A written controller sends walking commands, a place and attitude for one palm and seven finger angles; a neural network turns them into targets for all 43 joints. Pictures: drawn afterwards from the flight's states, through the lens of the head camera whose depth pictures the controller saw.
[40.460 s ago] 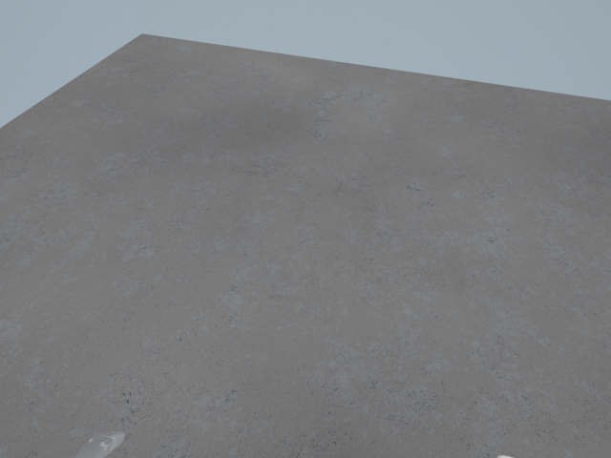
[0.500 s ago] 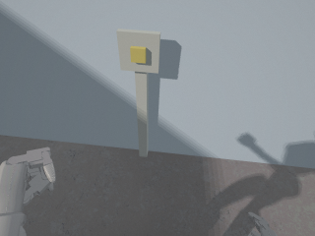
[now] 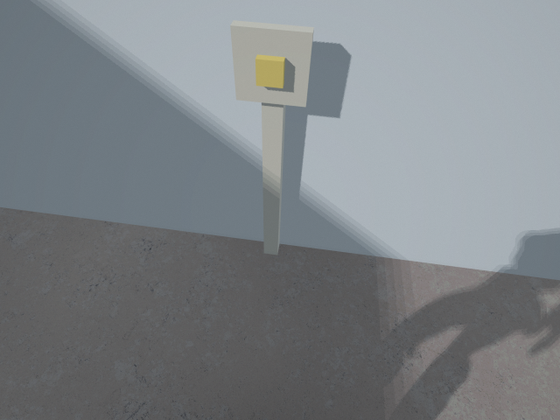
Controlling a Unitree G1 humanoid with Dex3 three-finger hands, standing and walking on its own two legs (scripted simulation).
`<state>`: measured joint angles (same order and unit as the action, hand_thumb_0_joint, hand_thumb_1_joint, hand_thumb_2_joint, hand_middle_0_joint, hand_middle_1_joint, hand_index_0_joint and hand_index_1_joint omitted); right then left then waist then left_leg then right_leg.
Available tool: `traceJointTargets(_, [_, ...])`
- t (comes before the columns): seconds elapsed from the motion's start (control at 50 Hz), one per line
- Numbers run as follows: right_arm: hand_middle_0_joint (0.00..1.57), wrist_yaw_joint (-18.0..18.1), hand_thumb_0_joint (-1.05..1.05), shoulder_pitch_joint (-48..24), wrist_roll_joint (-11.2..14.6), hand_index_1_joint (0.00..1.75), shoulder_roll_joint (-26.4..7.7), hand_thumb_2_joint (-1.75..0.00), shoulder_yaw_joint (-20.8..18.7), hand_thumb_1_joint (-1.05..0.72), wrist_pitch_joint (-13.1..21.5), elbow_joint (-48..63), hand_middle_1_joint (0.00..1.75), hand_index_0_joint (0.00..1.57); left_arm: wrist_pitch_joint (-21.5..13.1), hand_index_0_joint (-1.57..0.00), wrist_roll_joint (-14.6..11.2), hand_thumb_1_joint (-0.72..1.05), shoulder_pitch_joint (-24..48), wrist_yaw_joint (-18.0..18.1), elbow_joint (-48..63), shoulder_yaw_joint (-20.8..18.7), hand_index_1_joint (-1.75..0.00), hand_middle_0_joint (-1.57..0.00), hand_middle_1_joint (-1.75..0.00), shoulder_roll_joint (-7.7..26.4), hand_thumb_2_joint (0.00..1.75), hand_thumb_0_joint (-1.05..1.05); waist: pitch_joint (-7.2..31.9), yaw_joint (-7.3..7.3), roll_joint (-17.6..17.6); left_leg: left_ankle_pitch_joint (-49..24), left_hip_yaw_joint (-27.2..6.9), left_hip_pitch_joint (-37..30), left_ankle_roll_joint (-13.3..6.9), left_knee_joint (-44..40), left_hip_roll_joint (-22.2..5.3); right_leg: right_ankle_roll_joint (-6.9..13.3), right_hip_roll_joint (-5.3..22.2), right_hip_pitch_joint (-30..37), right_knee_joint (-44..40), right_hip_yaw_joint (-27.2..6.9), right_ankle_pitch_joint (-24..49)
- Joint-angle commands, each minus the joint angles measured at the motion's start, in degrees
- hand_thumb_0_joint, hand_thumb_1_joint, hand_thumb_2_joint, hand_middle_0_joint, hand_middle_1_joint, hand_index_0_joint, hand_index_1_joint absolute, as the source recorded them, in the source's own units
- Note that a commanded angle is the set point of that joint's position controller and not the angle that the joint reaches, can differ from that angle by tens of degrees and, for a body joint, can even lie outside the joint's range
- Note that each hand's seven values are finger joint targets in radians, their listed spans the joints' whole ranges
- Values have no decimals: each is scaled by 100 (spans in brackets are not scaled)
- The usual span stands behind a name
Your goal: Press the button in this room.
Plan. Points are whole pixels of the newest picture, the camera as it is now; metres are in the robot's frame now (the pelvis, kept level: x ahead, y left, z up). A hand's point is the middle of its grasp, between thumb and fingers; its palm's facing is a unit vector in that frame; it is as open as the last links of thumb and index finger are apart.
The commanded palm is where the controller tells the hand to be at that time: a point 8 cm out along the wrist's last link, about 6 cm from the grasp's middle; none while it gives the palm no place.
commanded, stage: let the arm hang, fingers relaxed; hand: left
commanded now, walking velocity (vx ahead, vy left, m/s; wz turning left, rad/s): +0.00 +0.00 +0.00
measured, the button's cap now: (270, 71) +0.83 +0.09 +0.08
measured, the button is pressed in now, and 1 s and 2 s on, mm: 0 0 0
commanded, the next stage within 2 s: stand and wait in 0.56 s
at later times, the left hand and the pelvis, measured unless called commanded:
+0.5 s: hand out of the picture +0.03 +0.15 -0.17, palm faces -0.01 -0.98 -0.20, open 7.3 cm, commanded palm none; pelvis +0.01 -0.02 +0.00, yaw -1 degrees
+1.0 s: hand out of the picture +0.02 +0.15 -0.17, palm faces +0.01 -0.98 -0.21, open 7.4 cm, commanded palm none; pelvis +0.01 -0.03 +0.00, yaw -1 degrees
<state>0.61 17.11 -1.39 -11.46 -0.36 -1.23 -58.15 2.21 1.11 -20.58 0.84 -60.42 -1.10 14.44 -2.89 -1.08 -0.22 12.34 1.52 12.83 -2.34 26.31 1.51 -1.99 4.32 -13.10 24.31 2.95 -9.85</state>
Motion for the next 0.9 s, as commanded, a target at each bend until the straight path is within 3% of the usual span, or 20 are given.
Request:
traceJointTargets(0.0, [20,52,0,101,54,30,-696,-90,-146,-90,133,131,30,20,-222,-27,-2,90,135,16,39,-25,-38,-27,-38,455,90,0,-41,96,5,523,-704,235,-16,-998,-735,359,198,150,-400,-271,-323])
traceJointTargets(0.04, [20,53,0,160,58,30,-632,-90,-131,-90,132,6,30,20,-228,-20,-8,90,133,26,-86,-10,-30,-20,-30,426,90,0,-95,106,30,426,-631,212,2,-991,-718,352,211,118,-421,-278,-353])
traceJointTargets(0.32, [20,81,0,322,57,30,-231,-90,-88,-90,124,-432,30,20,-251,-20,-15,90,194,105,-369,-25,-30,-20,-30,166,90,0,-241,100,-129,-31,-390,102,69,-829,-640,336,206,68,-506,-355,-292])
traceJointTargets(0.46, [20,110,0,359,37,30,-104,-90,-87,-90,140,-529,30,20,-269,-20,-30,90,277,117,-383,-70,-30,-20,-30,91,90,0,-189,103,190,-264,-324,97,127,-765,-648,367,213,205,-506,-374,-67])
traceJointTargets(0.56, [20,123,0,423,38,30,-120,-90,-113,-90,140,-552,30,20,-282,-20,-34,90,302,117,-381,-92,-30,-20,-30,90,90,0,-79,125,64,-297,-317,-36,126,-728,-676,384,201,208,-537,-394,-63])
traceJointTargets(0.66, [20,123,0,449,31,30,-116,-90,-130,-90,111,-569,30,20,-274,-20,-35,90,347,117,-371,-113,-30,-20,-30,116,90,0,-247,143,-44,-36,-271,17,141,-735,-652,399,192,89,-672,-446,-439])
traceJointTargets(0.88, [20,136,0,321,38,30,-274,-90,-160,-90,148,-542,30,20,-306,-20,-30,90,398,105,-379,-150,-30,-20,-30,206,90,0,-75,152,85,-194,-302,-124,130,-745,-724,422,183,169,-648,-458,-215])
